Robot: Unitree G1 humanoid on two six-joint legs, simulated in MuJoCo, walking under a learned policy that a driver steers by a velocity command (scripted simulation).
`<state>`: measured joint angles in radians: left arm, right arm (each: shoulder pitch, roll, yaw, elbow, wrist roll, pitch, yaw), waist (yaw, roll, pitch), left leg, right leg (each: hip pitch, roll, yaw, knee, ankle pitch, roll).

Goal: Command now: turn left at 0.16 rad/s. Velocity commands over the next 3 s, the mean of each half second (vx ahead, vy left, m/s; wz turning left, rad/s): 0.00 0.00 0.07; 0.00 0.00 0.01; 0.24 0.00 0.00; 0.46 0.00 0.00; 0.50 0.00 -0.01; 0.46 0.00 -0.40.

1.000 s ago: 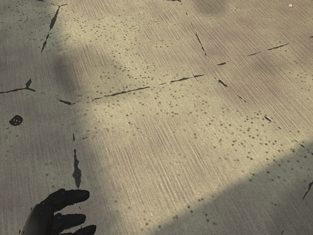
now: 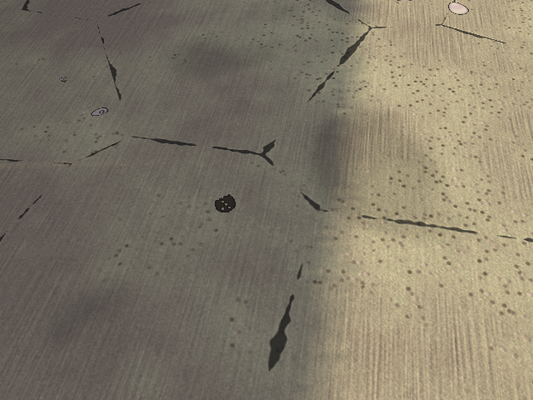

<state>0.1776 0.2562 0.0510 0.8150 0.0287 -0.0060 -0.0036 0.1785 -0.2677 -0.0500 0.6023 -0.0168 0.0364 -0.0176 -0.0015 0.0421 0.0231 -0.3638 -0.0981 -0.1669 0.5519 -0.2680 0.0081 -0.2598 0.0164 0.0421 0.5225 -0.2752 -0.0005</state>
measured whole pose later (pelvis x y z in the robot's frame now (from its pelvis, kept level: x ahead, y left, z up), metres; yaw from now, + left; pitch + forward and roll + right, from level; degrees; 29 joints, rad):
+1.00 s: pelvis +0.04 -0.03 +0.00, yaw +0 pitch -2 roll +0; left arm 0.21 0.24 0.01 0.96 0.00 -0.01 0.00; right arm 0.21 -0.24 -0.06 0.81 -0.01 0.02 -0.04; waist 0.01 0.01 0.04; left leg -0.21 -0.04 -0.14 0.48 -0.23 -0.03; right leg -0.11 0.04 0.02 0.47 -0.33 -0.04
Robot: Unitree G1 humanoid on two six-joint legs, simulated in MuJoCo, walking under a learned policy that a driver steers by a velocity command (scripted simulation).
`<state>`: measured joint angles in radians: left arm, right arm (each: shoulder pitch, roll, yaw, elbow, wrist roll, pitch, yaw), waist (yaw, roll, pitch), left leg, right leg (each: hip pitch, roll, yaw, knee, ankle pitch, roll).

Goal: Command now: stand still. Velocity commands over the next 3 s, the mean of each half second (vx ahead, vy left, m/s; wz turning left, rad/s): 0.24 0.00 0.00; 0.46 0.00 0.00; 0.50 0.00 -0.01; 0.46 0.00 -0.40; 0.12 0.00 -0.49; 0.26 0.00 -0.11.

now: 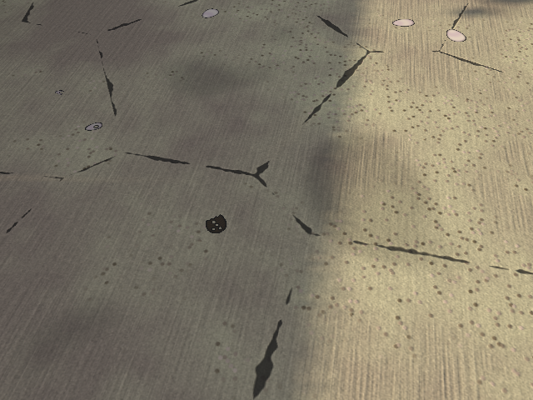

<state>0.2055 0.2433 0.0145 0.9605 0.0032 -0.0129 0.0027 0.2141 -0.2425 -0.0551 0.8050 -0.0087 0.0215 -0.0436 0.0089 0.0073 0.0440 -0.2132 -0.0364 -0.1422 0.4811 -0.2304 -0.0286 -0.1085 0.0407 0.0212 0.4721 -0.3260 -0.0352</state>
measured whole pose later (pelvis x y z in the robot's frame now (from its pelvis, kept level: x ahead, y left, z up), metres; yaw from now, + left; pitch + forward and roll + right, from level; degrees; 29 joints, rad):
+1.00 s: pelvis +0.38 +0.03 -0.01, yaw +0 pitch +1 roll +0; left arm 0.09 0.26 0.04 0.82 -0.01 -0.10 -0.04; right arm 0.36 -0.27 -0.02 0.99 0.03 -0.08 0.00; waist -0.03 0.01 0.06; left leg -0.19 -0.01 -0.06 1.09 -0.47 0.05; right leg -0.43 0.04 -0.06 0.54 -0.13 -0.07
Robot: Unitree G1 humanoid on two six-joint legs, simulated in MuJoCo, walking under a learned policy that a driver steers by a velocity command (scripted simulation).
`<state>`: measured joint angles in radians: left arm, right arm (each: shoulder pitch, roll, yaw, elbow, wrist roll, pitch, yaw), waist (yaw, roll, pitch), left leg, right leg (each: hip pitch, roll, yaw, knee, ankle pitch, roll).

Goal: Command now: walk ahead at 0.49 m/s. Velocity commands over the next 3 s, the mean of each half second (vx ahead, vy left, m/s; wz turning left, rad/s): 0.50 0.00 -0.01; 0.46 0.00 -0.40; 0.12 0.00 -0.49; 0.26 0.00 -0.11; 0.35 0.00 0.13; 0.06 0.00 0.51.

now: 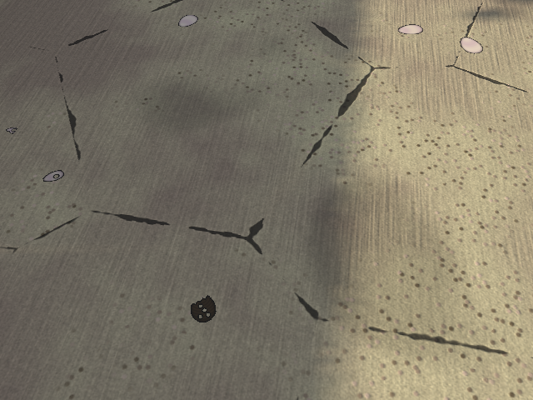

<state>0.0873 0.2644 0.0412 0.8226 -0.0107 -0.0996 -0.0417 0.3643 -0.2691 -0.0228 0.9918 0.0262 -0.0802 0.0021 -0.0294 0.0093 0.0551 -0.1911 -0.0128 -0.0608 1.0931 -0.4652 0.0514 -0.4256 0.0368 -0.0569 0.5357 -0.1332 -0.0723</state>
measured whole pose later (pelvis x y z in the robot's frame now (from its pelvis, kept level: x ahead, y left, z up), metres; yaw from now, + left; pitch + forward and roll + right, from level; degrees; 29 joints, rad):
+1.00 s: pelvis +0.55 +0.02 -0.01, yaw -15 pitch +1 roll +2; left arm 0.08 0.26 0.06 0.73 -0.01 -0.05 -0.06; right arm 0.29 -0.28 -0.06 0.94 0.01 -0.04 -0.04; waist -0.05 -0.03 0.05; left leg 0.06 0.03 0.28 0.45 -0.46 -0.02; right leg -0.51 -0.02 -0.06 0.56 -0.03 -0.10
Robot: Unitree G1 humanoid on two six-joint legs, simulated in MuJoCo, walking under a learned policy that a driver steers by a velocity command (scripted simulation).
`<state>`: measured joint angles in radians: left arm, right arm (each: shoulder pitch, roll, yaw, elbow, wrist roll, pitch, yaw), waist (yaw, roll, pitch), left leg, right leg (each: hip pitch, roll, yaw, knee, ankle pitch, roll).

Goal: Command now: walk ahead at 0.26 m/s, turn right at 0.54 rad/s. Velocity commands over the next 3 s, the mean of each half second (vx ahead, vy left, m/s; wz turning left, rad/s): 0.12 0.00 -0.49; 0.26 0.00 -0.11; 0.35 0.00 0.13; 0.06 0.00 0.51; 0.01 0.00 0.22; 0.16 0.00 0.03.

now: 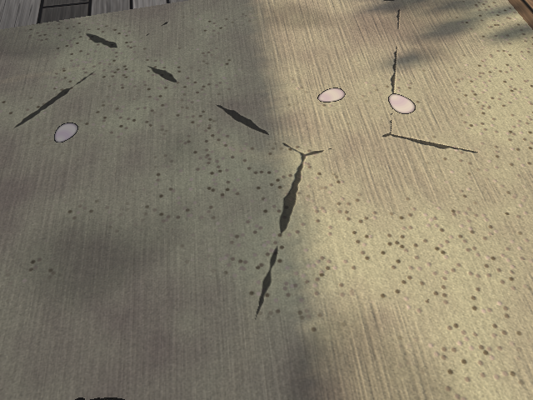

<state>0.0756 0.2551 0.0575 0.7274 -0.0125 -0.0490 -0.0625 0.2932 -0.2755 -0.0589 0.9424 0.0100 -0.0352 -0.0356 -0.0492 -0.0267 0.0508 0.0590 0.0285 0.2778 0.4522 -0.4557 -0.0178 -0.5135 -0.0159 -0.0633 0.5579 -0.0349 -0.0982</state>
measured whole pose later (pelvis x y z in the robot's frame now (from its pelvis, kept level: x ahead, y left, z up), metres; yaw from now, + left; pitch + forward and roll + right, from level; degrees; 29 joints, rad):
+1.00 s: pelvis +0.21 -0.01 +0.03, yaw -17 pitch +2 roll +0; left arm 0.38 0.25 0.05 0.79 -0.01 -0.05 0.00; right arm 0.22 -0.31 -0.06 0.78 0.02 -0.08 0.02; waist 0.03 0.04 -0.02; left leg -0.56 0.07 0.01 0.95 -0.29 0.02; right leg -0.07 0.02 0.02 0.30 -0.28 -0.03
